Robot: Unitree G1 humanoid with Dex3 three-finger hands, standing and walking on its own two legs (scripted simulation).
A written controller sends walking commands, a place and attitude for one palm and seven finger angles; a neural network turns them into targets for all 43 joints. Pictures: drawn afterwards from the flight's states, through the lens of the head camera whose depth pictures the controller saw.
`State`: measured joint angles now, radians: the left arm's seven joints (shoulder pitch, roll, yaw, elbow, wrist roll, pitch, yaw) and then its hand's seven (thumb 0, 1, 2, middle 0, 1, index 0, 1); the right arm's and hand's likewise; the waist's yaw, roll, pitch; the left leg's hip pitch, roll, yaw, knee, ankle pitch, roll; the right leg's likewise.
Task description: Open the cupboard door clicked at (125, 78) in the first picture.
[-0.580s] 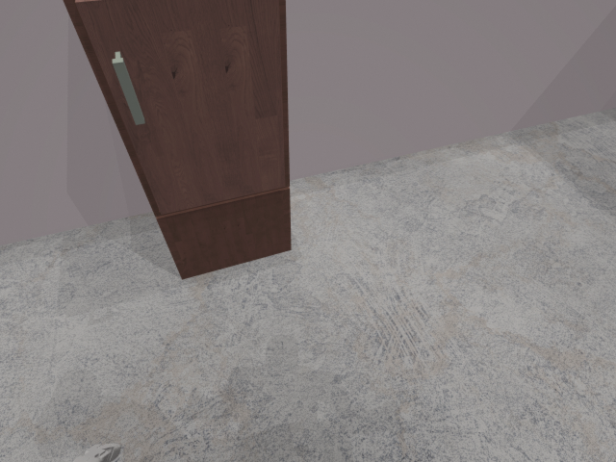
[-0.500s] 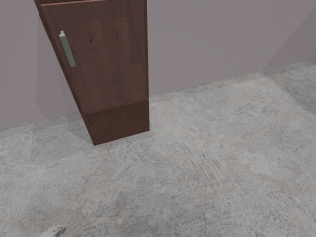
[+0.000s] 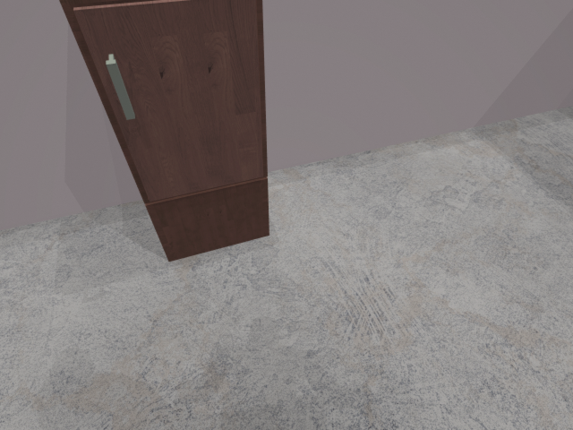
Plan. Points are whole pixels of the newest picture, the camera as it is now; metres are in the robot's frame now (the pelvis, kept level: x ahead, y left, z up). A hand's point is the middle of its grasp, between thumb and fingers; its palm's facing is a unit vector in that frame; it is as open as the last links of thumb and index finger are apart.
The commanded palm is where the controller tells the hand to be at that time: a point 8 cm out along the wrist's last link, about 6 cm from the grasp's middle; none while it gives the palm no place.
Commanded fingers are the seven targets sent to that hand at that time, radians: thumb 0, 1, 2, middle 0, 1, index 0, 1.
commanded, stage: stand and wait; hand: left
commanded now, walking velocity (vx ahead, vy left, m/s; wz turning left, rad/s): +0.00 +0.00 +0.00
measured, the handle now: (121, 87) +0.84 +0.47 +0.04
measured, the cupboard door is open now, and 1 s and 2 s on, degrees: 0 0 0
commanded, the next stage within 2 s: look at it before walking up in 0.44 s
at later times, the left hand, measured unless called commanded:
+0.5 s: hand out of the picture +0.06 +0.24 -0.15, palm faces -0.03 -0.95 -0.33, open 7.4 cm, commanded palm none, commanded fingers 0.00 0.90 0.90 -0.20 -0.30 -0.20 -0.30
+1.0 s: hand out of the picture +0.06 +0.24 -0.15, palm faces -0.03 -0.94 -0.33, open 7.4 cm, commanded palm none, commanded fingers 0.00 0.90 0.90 -0.20 -0.30 -0.20 -0.30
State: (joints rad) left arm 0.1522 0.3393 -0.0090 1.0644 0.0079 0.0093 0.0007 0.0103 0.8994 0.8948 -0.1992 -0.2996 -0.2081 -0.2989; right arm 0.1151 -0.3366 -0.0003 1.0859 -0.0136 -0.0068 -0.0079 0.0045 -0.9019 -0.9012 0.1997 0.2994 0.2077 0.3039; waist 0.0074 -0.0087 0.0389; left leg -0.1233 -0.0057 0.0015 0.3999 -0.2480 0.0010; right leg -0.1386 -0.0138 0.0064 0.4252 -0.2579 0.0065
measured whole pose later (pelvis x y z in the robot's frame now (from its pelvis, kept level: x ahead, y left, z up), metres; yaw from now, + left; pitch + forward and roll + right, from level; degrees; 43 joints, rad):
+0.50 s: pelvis -0.02 -0.01 +0.00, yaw +0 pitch -2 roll +0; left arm 0.13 0.33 -0.01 1.08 0.01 0.00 0.00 0.01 0.90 0.89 -0.20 -0.30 -0.21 -0.30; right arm 0.11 -0.33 0.00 1.12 -0.01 -0.01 0.00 0.00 -0.90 -0.90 0.20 0.30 0.21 0.30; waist 0.00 -0.01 0.03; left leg -0.13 0.01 0.00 0.36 -0.21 -0.01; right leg -0.14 0.00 0.01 0.39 -0.21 0.00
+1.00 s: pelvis -0.01 +0.00 +0.00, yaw +0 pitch -2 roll +0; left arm 0.14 0.34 -0.01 1.09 0.01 0.00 0.00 0.01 0.90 0.89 -0.20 -0.30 -0.21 -0.30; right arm 0.11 -0.33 0.01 1.12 -0.01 -0.02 0.00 0.00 -0.90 -0.90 0.20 0.30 0.21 0.30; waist 0.01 -0.01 0.03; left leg -0.11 0.00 0.00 0.35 -0.20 -0.01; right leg -0.13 0.00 0.01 0.37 -0.21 0.00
